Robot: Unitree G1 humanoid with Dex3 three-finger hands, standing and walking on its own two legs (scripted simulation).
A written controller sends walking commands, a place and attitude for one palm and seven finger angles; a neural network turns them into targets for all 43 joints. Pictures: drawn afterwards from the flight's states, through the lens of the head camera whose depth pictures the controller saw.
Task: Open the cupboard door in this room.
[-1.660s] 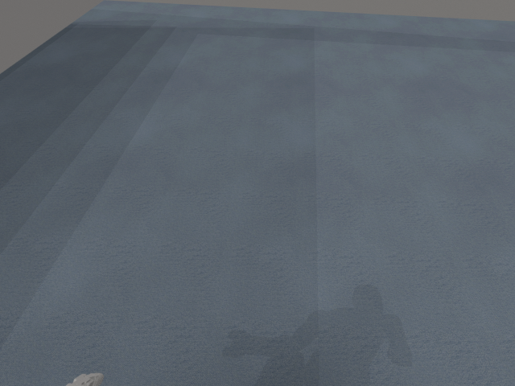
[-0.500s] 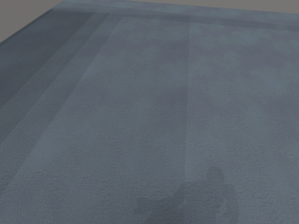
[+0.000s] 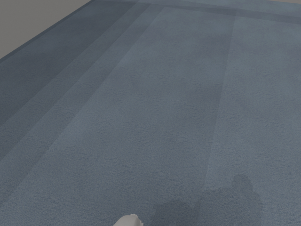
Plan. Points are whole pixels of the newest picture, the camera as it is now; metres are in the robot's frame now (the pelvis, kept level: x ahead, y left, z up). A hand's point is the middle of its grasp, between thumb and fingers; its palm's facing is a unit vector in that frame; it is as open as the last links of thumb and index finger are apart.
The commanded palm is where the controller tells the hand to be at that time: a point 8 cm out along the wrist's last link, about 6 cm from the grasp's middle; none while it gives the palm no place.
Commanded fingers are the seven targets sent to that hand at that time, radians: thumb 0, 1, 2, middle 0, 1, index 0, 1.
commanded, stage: turn or walk to find it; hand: left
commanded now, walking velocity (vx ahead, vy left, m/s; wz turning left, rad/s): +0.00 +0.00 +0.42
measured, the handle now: out of the picture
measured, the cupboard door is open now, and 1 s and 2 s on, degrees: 0 0 0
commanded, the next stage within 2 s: stand and wait in 1.46 s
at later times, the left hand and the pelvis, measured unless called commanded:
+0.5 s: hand out of the picture +0.00 +0.27 -0.16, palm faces +0.24 -0.94 -0.25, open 7.3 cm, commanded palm none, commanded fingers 0.00 0.90 0.90 -0.20 -0.30 -0.20 -0.30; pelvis -0.01 +0.04 +0.01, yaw +12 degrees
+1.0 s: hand out of the picture -0.07 +0.21 -0.16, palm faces +0.45 -0.86 -0.22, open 7.3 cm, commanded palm none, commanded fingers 0.00 0.90 0.90 -0.20 -0.30 -0.20 -0.30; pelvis -0.03 +0.02 +0.00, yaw +26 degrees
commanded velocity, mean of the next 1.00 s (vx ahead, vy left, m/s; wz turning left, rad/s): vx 0.00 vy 0.00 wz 0.42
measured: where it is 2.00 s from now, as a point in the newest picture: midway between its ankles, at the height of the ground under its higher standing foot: outside the picture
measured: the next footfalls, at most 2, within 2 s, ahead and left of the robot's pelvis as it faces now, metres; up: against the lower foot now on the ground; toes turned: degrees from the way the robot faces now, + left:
left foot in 0.22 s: +0.02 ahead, +0.14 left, +0.00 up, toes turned +11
right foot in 0.66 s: +0.05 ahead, -0.08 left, +0.00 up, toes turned +14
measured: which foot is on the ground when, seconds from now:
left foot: up 0.00-0.20, down 0.22-0.66, up 0.68-1.00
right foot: down 0.00-0.22, up 0.24-0.64, down 0.66-1.00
